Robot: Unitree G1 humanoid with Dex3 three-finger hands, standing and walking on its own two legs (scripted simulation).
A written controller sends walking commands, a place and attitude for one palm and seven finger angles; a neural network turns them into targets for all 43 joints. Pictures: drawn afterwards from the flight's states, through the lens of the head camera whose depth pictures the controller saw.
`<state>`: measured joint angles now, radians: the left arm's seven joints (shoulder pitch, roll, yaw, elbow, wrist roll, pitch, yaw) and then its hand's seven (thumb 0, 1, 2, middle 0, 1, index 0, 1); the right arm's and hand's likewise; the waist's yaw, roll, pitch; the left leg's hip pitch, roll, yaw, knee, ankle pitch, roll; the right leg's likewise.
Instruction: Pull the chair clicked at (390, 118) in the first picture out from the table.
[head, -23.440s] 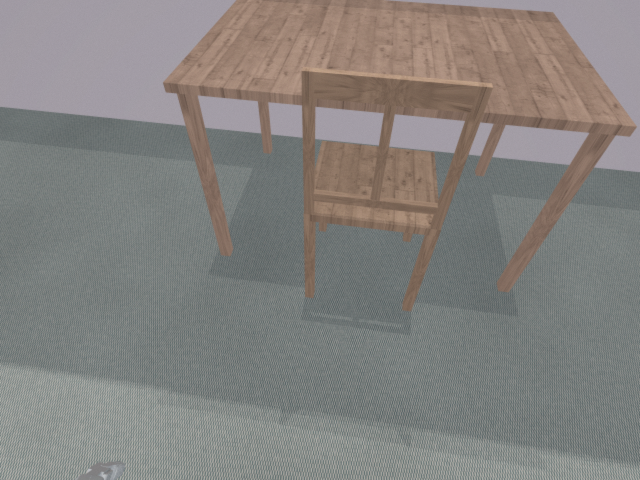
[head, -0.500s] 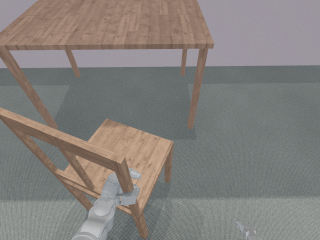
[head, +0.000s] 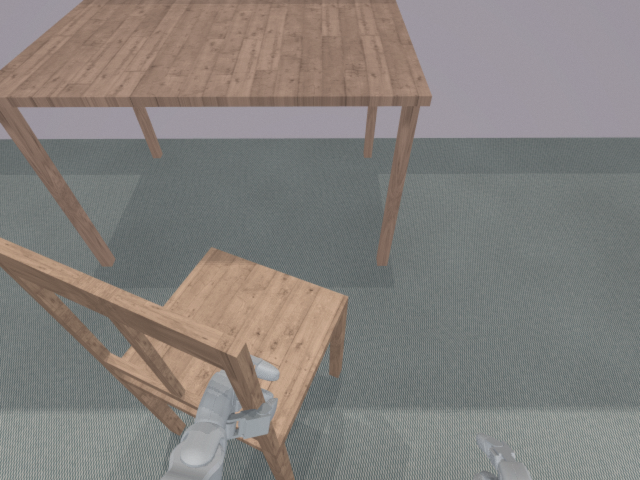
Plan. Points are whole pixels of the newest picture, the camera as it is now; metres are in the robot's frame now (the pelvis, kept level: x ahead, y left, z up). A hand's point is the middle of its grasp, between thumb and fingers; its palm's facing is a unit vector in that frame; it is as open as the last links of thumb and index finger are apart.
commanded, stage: open the thumb and straighten the fingers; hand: left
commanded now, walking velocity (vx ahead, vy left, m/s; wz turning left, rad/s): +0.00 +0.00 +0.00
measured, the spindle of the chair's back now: (152, 359) +0.31 +0.28 -0.11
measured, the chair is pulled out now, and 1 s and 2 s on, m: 0.57 0.57 0.57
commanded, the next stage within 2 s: draw the fingers out of the gap in 0.74 s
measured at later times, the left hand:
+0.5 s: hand (252, 405) +0.23 +0.11 -0.07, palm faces -0.12 -0.99 -0.09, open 14.2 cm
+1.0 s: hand (244, 425) +0.21 +0.12 -0.08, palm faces -0.10 -0.99 -0.10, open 17.4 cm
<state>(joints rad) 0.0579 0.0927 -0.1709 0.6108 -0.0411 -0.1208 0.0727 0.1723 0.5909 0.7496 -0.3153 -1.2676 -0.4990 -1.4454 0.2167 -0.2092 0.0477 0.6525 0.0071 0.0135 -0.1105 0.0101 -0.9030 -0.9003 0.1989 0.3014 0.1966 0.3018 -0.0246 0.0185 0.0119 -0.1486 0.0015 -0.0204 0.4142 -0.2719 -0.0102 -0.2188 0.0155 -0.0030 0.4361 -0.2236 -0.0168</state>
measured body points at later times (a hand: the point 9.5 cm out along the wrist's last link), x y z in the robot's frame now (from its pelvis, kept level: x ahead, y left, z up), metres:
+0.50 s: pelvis -0.01 +0.01 -0.04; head +0.01 -0.01 +0.41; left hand +0.24 +0.16 -0.06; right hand +0.15 -0.23 -0.13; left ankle -0.03 +0.13 -0.74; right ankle +0.00 -0.11 -0.74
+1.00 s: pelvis +0.00 +0.01 -0.05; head +0.03 +0.00 +0.40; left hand +0.21 +0.17 -0.07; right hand +0.16 -0.23 -0.13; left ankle -0.03 +0.13 -0.74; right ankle +0.00 -0.11 -0.74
